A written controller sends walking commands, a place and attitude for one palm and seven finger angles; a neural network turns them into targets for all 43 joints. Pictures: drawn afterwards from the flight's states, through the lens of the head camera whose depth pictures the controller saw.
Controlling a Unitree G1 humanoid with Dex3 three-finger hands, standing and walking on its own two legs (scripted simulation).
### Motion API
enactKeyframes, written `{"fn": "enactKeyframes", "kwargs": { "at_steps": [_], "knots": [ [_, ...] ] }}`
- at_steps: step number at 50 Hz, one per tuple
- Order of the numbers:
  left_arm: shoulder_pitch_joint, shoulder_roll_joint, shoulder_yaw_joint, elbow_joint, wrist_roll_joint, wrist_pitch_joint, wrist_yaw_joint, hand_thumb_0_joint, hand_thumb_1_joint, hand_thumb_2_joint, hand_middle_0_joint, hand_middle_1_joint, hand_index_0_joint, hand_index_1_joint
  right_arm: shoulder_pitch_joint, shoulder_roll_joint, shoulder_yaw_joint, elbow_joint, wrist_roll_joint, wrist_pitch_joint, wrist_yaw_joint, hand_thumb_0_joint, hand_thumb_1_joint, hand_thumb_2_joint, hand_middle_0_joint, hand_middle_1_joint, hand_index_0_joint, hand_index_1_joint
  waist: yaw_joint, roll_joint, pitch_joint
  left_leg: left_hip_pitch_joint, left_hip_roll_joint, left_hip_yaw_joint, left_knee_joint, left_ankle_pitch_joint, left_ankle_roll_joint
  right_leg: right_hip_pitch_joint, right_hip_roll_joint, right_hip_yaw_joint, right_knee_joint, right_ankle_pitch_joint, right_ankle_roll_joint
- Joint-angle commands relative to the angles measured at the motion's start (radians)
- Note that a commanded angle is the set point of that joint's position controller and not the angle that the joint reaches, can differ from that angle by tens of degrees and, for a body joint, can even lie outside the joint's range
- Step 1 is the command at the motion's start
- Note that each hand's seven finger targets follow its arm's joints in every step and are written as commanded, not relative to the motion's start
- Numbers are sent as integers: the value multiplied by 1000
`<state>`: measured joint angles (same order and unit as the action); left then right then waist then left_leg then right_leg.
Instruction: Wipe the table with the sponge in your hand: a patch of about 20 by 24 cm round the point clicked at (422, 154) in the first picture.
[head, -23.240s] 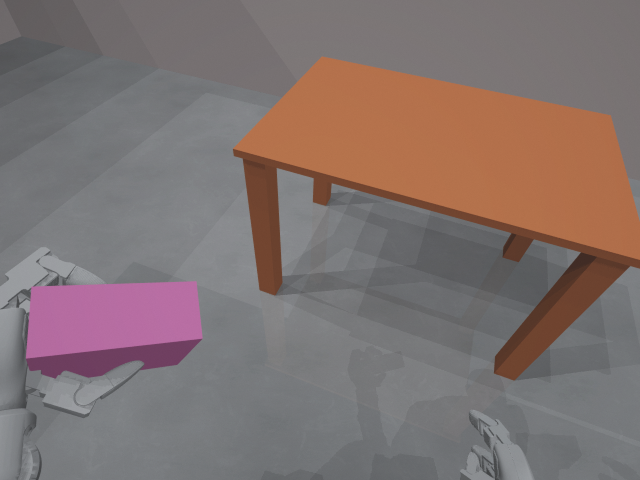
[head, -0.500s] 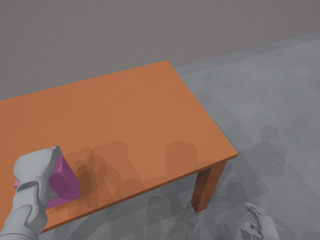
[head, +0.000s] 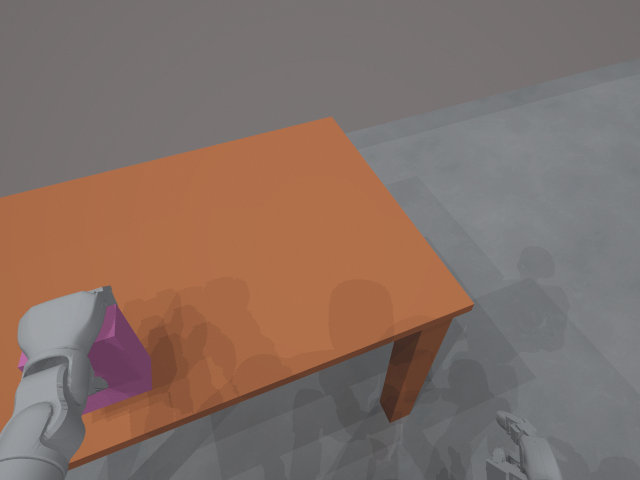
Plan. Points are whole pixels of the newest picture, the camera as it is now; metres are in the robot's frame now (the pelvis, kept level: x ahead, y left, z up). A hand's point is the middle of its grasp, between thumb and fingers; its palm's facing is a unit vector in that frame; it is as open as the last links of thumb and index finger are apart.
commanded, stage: lower the sponge onto the table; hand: left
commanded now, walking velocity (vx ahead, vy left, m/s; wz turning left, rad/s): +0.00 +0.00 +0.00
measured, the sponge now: (100, 371) +0.23 +0.35 -0.04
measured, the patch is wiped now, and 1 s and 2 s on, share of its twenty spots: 0.00 0.00 0.05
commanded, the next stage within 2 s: wipe forward along the first lane in 1.30 s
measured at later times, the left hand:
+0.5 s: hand (84, 360) +0.23 +0.35 +0.00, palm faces -0.13 -0.08 -0.99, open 10.1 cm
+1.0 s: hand (100, 364) +0.23 +0.34 -0.02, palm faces -0.13 -0.07 -0.99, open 10.1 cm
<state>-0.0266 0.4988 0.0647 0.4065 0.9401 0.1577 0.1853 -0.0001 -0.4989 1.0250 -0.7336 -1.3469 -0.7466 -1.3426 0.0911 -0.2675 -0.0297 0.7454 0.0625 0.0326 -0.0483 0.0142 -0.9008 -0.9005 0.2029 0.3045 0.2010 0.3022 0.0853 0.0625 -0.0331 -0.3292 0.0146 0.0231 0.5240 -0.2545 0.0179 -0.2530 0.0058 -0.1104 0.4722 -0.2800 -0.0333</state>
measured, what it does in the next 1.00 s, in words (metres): stands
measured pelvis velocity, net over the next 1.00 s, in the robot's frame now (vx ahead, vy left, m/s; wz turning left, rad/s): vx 0.00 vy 0.00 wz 0.00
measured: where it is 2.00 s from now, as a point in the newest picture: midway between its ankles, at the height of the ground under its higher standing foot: outside the picture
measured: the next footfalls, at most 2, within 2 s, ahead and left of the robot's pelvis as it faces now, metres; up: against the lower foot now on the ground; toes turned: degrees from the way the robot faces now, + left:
none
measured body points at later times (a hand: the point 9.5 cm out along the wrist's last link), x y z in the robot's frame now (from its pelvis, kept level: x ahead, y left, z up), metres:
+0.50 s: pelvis +0.00 +0.01 +0.00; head +0.02 -0.01 +0.45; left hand +0.23 +0.35 +0.05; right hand +0.21 -0.22 -0.10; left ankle +0.01 +0.11 -0.74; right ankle -0.02 -0.10 -0.74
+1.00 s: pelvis +0.00 +0.00 +0.00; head +0.02 -0.01 +0.44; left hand +0.24 +0.34 +0.04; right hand +0.18 -0.24 -0.12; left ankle +0.01 +0.11 -0.74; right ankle -0.02 -0.10 -0.74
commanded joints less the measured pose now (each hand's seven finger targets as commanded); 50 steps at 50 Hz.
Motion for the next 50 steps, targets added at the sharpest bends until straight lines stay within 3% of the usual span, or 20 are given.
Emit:
{"fn": "enactKeyframes", "kwargs": {
  "at_steps": [1,7,8,13,16,18,22,23,26,28,29,33,35,37,38,39,43,47,48,50],
  "knots": [
    [-209,296,132,-199,15,3,52,0,100,1300,-1200,-1600,-1200,-1600,-115,-135,-44,-148,-5,-45,-5,0,-900,-900,200,300,200,300,0,27,-251,149,-32,-73,-38,284,42,53,3,99,-54,274,-33],
    [-168,289,130,-219,9,20,48,0,100,1300,-1200,-1600,-1200,-1600,-122,-138,-42,-162,-3,-41,3,0,-900,-900,200,300,200,300,5,5,-236,140,-29,-79,-43,297,42,59,2,98,-52,289,-32],
    [-167,320,165,-247,8,16,52,0,100,1300,-1200,-1600,-1200,-1600,-133,-137,-41,-163,-4,-40,1,0,-900,-900,200,300,200,300,15,23,-243,152,-29,-82,-47,302,41,67,4,109,-54,290,-36],
    [-154,296,148,-298,16,15,64,0,100,1300,-1200,-1600,-1200,-1600,-142,-130,-41,-168,-7,-44,3,0,-900,-900,200,300,200,300,15,56,-245,176,-23,-96,-46,322,38,49,7,103,-49,274,-38],
    [-125,251,112,-271,11,24,65,0,100,1300,-1200,-1600,-1200,-1600,-127,-132,-44,-163,-7,-45,6,0,-900,-900,200,300,200,300,2,26,-232,168,-18,-92,-40,326,36,39,5,89,-47,284,-34],
    [-143,281,139,-265,11,32,65,0,100,1300,-1200,-1600,-1200,-1600,-135,-135,-40,-158,-6,-39,3,0,-900,-900,200,300,200,300,6,24,-213,160,-22,-97,-49,299,35,34,9,102,-54,263,-38],
    [-231,221,59,-239,26,26,63,0,100,1300,-1200,-1600,-1200,-1600,-127,-129,-40,-154,-5,-43,-1,0,-900,-900,200,300,200,300,-18,18,-199,161,-22,-96,-45,254,39,-13,8,87,-57,205,-34],
    [-255,266,99,-249,30,17,66,0,100,1300,-1200,-1600,-1200,-1600,-129,-132,-40,-149,-5,-45,-4,0,-900,-900,200,300,200,300,-13,35,-208,169,-21,-101,-47,248,37,-13,13,96,-56,192,-39],
    [-228,262,103,-233,43,-6,76,0,100,1300,-1200,-1600,-1200,-1600,-113,-129,-46,-144,-15,-47,-6,0,-900,-900,200,300,200,300,-6,43,-271,179,-24,-89,-25,299,39,16,8,92,-39,255,-38],
    [-216,277,128,-246,46,-10,87,0,100,1300,-1200,-1600,-1200,-1600,-121,-130,-46,-145,-15,-43,-3,0,-900,-900,200,300,200,300,3,62,-272,176,-22,-97,-25,311,33,13,12,100,-33,257,-43],
    [-200,235,92,-235,41,-7,89,0,100,1300,-1200,-1600,-1200,-1600,-110,-126,-47,-148,-15,-43,-3,0,-900,-900,200,300,200,300,-4,65,-262,170,-22,-92,-22,308,34,7,12,85,-32,254,-40],
    [-162,245,120,-199,35,22,103,0,100,1300,-1200,-1600,-1200,-1600,-122,-132,-47,-152,-10,-35,6,0,-900,-900,200,300,200,300,10,26,-251,141,-21,-100,-28,301,29,8,15,94,-25,248,-42],
    [-200,224,81,-198,34,31,102,0,100,1300,-1200,-1600,-1200,-1600,-117,-133,-47,-153,-8,-32,5,0,-900,-900,200,300,200,300,-11,20,-239,132,-20,-91,-22,279,32,-6,11,84,-27,241,-36],
    [-177,208,68,-177,39,41,101,0,100,1300,-1200,-1600,-1200,-1600,-113,-134,-48,-156,-9,-29,8,0,-900,-900,200,300,200,300,-6,5,-246,127,-21,-92,-19,279,34,-4,11,85,-24,243,-36],
    [-179,245,108,-194,37,36,104,0,100,1300,-1200,-1600,-1200,-1600,-120,-135,-48,-156,-7,-30,6,0,-900,-900,200,300,200,300,2,29,-248,132,-21,-98,-22,275,32,-3,15,94,-24,229,-40],
    [-186,211,71,-203,35,32,103,0,100,1300,-1200,-1600,-1200,-1600,-108,-131,-49,-159,-10,-31,4,0,-900,-900,200,300,200,300,-7,33,-259,137,-23,-90,-13,282,36,1,14,84,-19,245,-37],
    [-186,252,115,-201,45,18,119,0,100,1300,-1200,-1600,-1200,-1600,-110,-135,-50,-153,-12,-31,5,0,-900,-900,200,300,200,300,-2,43,-248,123,-22,-100,-11,269,34,-14,15,97,-13,229,-41],
    [-215,223,83,-163,48,15,135,0,100,1300,-1200,-1600,-1200,-1600,-97,-135,-55,-142,-11,-30,4,0,-900,-900,200,300,200,300,-18,21,-243,105,-23,-83,2,234,39,-36,11,93,-13,216,-34],
    [-215,274,137,-157,46,14,141,0,100,1300,-1200,-1600,-1200,-1600,-99,-138,-55,-141,-11,-29,0,0,-900,-900,200,300,200,300,-8,15,-243,94,-25,-88,-3,222,39,-26,15,105,-13,203,-38],
    [-240,237,91,-139,50,14,142,0,100,1300,-1200,-1600,-1200,-1600,-93,-134,-55,-138,-8,-29,-2,0,-900,-900,200,300,200,300,-23,22,-234,84,-28,-79,4,206,41,-40,11,95,-12,194,-33]
  ]
}}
